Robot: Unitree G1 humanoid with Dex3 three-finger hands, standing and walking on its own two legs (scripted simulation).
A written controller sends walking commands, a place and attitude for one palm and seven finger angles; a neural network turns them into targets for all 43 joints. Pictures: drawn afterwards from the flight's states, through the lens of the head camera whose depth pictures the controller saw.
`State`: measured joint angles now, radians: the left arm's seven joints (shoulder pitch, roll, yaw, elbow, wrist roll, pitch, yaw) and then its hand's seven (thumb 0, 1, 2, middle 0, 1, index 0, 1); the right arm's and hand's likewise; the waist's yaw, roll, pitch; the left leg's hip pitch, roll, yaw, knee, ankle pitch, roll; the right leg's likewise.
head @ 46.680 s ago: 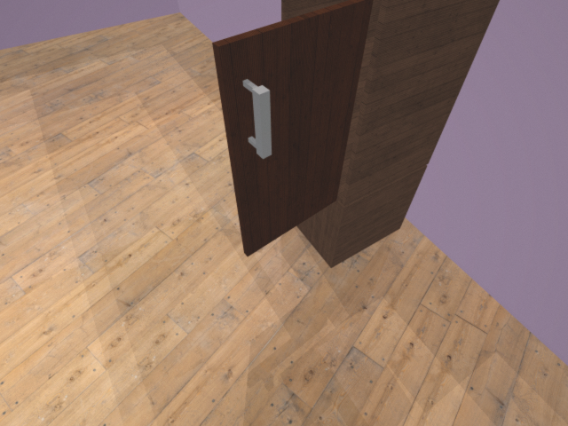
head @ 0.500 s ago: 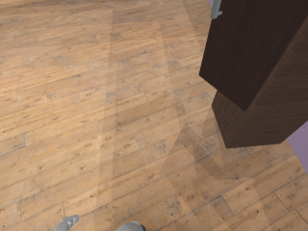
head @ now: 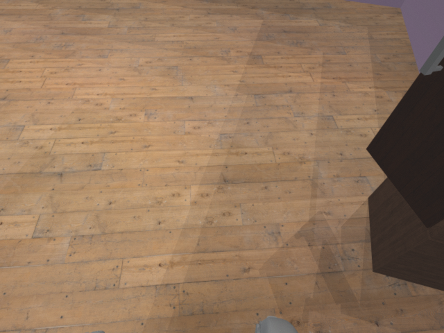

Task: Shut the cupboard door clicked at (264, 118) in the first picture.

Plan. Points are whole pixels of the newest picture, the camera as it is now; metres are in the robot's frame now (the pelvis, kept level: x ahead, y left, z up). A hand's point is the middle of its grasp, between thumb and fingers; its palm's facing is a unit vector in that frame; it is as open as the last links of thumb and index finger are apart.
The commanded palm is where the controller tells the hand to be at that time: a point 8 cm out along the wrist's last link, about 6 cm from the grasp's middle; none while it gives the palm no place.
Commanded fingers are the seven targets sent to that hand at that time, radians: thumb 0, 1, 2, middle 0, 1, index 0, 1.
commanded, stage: walk to a spot facing it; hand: left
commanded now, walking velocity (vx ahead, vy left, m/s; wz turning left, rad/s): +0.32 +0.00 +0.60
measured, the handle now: out of the picture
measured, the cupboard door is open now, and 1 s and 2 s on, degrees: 31 31 31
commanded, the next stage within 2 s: turn to face it in 0.88 s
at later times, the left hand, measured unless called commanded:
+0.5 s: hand out of the picture +0.05 +0.12 -0.16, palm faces +0.42 -0.89 -0.18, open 7.4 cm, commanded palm none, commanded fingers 0.00 0.90 0.90 -0.20 -0.30 -0.20 -0.30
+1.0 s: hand (88, 244) +0.30 +0.33 -0.15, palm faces +0.50 -0.84 -0.19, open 7.4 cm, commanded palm none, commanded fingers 0.00 0.90 0.90 -0.20 -0.30 -0.20 -0.30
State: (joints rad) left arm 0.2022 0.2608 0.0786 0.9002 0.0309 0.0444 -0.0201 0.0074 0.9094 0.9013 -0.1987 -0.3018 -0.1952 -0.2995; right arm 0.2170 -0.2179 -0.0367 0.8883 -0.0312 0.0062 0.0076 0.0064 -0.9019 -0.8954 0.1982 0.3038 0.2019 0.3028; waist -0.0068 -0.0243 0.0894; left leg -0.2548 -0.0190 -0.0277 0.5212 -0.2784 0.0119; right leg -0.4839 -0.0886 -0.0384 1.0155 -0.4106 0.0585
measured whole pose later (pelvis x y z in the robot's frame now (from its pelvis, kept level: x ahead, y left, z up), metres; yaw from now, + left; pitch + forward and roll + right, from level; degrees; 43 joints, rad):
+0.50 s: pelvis +0.13 -0.02 +0.01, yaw +22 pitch +0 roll +0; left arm 0.38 0.13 0.04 1.00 0.04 -0.06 0.01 0.00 0.91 0.90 -0.20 -0.30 -0.20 -0.30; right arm 0.13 -0.22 -0.07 0.93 -0.03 0.05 0.06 0.01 -0.91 -0.90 0.19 0.30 0.19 0.30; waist 0.01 0.00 0.10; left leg -0.59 0.07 0.09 0.90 -0.24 0.00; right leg -0.03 -0.11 -0.35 0.36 -0.32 0.02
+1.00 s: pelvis +0.29 +0.10 +0.01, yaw +31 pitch +0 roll +0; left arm 0.12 0.22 0.07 0.92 0.03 0.00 -0.02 0.00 0.91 0.90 -0.20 -0.30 -0.19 -0.30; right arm 0.35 -0.15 -0.03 1.04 -0.02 -0.05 -0.01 0.01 -0.92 -0.90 0.20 0.30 0.20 0.30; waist -0.03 -0.04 0.05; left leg -0.07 -0.07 0.06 0.32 -0.25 0.09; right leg -0.57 -0.13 -0.02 0.82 -0.11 0.05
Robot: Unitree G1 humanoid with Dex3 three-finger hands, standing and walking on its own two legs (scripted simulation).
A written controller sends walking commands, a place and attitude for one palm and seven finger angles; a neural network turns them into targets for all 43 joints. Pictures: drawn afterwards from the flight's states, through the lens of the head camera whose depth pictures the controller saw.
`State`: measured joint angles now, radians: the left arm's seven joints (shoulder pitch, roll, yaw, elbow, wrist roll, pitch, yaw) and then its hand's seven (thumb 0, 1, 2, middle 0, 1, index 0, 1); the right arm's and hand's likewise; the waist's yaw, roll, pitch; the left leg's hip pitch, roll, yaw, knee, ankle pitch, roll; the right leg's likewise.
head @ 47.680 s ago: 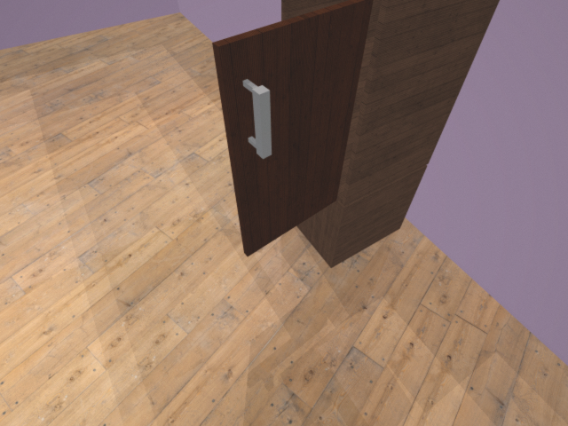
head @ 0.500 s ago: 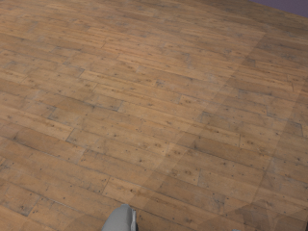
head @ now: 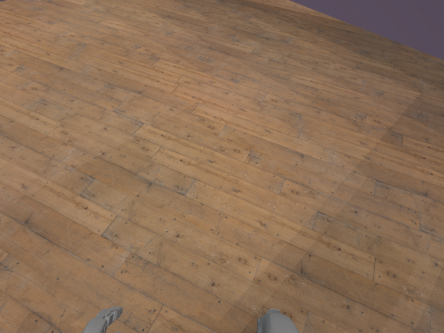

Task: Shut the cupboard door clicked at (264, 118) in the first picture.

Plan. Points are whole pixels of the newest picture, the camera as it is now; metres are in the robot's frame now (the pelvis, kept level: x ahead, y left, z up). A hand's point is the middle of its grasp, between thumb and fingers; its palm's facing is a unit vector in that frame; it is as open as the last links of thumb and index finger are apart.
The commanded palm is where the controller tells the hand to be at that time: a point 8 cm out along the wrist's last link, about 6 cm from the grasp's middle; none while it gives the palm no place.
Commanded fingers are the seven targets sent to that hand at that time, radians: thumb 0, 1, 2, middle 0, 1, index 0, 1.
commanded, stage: turn to face it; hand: left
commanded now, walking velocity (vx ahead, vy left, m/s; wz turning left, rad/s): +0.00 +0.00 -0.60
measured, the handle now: out of the picture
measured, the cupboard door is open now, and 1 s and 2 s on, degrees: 31 31 31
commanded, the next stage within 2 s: none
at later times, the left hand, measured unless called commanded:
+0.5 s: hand (145, 300) +0.21 +0.17 -0.18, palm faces -0.12 -0.97 -0.23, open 7.3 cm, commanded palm none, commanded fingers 0.00 0.90 0.90 -0.20 -0.30 -0.20 -0.30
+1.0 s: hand (183, 231) +0.37 +0.10 -0.16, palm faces -0.48 -0.82 -0.30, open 7.4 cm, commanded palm none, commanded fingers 0.00 0.90 0.90 -0.20 -0.30 -0.20 -0.30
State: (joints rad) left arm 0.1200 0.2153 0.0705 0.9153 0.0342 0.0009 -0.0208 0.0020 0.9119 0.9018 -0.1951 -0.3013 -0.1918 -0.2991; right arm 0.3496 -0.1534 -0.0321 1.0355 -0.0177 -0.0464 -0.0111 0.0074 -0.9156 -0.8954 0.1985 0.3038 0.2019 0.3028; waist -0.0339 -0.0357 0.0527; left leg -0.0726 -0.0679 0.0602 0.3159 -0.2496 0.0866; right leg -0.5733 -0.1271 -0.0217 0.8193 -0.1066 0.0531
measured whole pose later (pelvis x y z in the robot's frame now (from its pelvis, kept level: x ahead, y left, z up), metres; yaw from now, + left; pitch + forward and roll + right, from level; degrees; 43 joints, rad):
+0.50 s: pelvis +0.13 -0.02 -0.01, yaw -11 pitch +2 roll +0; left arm 0.23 0.20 0.09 0.97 0.03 0.04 0.01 0.00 0.92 0.90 -0.20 -0.30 -0.20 -0.30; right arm 0.11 -0.17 -0.05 0.92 -0.01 0.02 -0.02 0.01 -0.91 -0.90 0.20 0.30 0.20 0.30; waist 0.02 -0.01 0.07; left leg -0.41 0.04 0.00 0.74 -0.36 -0.06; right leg -0.32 0.06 0.07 0.50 -0.21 -0.03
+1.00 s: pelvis +0.16 -0.03 -0.02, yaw -31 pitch +1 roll -1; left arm 0.14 0.24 0.07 0.86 0.03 0.03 -0.02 0.00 0.91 0.90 -0.20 -0.30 -0.19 -0.30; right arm 0.20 -0.29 -0.07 0.92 -0.01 0.06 -0.03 0.01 -0.90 -0.90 0.20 0.30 0.20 0.30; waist -0.01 0.06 0.11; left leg -0.39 0.12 0.08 1.01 -0.54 -0.07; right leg -0.31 0.00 -0.05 0.63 -0.35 -0.02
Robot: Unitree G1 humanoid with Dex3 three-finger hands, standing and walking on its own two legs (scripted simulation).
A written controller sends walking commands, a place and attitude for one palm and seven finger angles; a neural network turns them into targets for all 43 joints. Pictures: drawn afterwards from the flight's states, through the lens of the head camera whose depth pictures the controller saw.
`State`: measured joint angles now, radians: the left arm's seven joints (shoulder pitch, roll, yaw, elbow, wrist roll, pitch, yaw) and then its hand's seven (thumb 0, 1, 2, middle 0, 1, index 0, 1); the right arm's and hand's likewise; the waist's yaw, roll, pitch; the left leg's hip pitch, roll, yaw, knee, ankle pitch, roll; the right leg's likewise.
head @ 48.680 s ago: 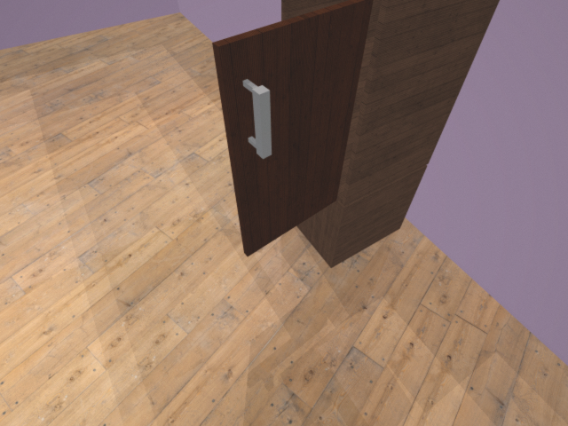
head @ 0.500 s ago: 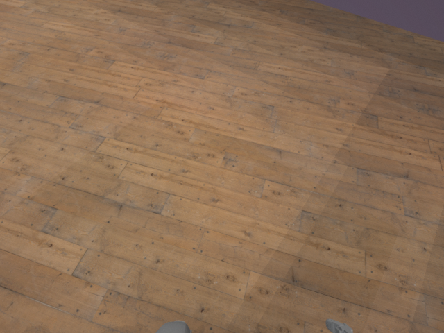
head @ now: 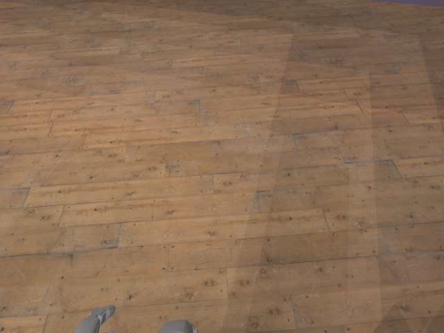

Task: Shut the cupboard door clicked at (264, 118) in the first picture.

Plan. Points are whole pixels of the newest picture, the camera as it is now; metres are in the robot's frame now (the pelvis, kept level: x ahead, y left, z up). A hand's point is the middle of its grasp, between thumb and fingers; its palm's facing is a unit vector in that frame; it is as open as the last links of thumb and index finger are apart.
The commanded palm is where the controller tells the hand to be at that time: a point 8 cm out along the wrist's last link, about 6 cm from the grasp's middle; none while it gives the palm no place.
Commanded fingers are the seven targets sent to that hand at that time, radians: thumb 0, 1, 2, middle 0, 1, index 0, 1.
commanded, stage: turn to face it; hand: left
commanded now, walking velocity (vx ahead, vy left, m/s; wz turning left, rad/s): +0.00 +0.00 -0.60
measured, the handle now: out of the picture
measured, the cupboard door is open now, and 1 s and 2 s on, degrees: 31 31 31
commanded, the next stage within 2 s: none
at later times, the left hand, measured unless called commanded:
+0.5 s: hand (136, 301) +0.19 +0.20 -0.15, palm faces -0.26 -0.94 -0.20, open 7.4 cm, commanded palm none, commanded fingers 0.00 0.90 0.90 -0.20 -0.30 -0.20 -0.30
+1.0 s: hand (169, 288) +0.22 +0.14 -0.16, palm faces -0.51 -0.83 -0.21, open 7.4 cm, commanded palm none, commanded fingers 0.00 0.90 0.90 -0.20 -0.30 -0.20 -0.30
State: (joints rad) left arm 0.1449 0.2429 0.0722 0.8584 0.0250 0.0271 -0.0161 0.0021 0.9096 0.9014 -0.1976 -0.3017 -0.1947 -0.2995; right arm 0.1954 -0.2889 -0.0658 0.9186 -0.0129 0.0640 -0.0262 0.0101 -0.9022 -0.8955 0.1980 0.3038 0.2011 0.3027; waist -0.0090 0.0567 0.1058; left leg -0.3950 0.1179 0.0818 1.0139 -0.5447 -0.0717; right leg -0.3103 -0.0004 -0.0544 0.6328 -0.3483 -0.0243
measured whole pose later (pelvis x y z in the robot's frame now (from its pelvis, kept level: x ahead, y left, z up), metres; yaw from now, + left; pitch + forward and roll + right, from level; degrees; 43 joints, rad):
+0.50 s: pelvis +0.03 +0.03 +0.02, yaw -18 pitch +1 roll -2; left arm 0.14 0.26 0.10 0.88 0.02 0.09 -0.04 0.01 0.91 0.90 -0.20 -0.30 -0.19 -0.30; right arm 0.22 -0.19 -0.02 0.88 -0.03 0.01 -0.02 0.01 -0.90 -0.90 0.20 0.30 0.20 0.30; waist 0.00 -0.01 0.09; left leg -0.24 0.14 0.17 0.51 -0.28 -0.01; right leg -0.44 -0.02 -0.05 0.99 -0.48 0.05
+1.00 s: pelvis +0.05 +0.01 +0.00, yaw -34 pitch +2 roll -1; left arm 0.20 0.23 0.07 0.90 0.02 0.06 -0.01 0.00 0.90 0.90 -0.20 -0.30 -0.20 -0.30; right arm 0.15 -0.23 -0.04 0.86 0.00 0.03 -0.02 0.01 -0.90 -0.90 0.20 0.30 0.20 0.30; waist 0.01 -0.02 0.07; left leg -0.34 0.04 0.04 0.60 -0.31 -0.07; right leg -0.30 0.05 0.10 0.58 -0.31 0.01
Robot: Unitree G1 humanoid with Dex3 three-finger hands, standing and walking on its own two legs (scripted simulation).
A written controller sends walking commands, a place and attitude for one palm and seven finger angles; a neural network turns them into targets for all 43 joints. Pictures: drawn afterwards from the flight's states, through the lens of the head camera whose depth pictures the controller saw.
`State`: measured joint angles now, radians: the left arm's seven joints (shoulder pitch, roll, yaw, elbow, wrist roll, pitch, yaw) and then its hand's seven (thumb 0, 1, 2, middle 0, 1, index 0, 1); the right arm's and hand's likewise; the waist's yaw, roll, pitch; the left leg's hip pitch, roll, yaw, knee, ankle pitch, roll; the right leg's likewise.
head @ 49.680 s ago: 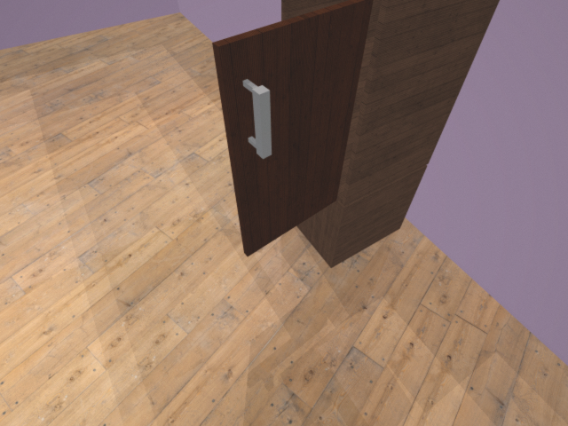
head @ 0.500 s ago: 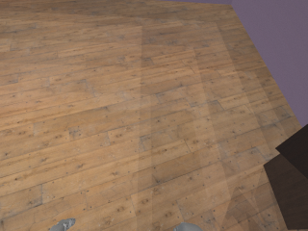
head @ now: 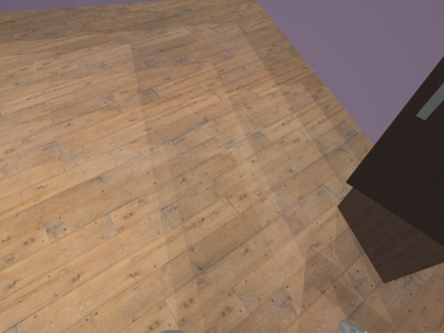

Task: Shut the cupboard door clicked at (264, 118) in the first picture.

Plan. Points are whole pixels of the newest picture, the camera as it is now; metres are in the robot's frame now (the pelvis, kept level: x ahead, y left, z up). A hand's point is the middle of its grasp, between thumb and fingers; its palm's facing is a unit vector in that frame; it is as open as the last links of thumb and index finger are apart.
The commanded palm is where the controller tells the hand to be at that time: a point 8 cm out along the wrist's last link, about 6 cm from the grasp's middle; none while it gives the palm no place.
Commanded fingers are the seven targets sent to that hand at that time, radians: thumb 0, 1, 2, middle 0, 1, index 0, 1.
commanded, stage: turn to face it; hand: left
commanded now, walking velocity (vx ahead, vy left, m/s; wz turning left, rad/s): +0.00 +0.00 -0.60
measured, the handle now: out of the picture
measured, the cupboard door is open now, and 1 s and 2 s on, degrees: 31 31 31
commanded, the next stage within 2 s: take the last steps up to it in 1.02 s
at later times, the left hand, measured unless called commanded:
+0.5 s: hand (161, 309) +0.18 +0.13 -0.14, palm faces -0.30 -0.91 -0.29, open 7.4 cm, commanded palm none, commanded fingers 0.00 0.90 0.90 -0.20 -0.30 -0.20 -0.30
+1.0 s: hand (171, 294) +0.21 +0.12 -0.16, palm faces -0.47 -0.85 -0.21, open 7.4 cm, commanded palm none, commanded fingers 0.00 0.90 0.90 -0.20 -0.30 -0.20 -0.30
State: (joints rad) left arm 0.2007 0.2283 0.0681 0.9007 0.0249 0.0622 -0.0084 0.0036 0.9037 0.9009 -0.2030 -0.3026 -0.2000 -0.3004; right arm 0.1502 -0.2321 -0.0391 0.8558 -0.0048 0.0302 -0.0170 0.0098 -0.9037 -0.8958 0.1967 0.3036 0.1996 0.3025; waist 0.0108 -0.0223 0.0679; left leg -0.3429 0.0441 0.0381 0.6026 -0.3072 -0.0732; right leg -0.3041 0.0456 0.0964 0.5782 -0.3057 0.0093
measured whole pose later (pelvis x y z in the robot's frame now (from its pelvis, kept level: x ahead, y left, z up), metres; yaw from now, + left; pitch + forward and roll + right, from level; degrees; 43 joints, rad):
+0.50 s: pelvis +0.00 -0.03 +0.00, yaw -18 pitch +1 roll +0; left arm 0.13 0.22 0.06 0.88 0.02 0.03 -0.01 0.00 0.91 0.90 -0.20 -0.30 -0.20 -0.30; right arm 0.23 -0.28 -0.06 0.94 -0.01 0.07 -0.02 0.01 -0.90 -0.90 0.20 0.30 0.20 0.30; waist -0.02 0.06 0.09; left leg -0.43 0.12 0.09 1.03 -0.52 -0.08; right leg -0.29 0.00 -0.04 0.61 -0.34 -0.03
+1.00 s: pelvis +0.03 -0.02 +0.01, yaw -32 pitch +1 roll -1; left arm 0.17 0.25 0.09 0.93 0.02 0.08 -0.02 0.00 0.91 0.90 -0.20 -0.30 -0.19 -0.30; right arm 0.21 -0.18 -0.01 0.90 -0.03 0.01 -0.03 0.01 -0.90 -0.90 0.20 0.30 0.20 0.30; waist 0.00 -0.03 0.07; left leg -0.24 0.08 0.12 0.51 -0.28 0.00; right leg -0.43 0.00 0.00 1.01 -0.48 0.04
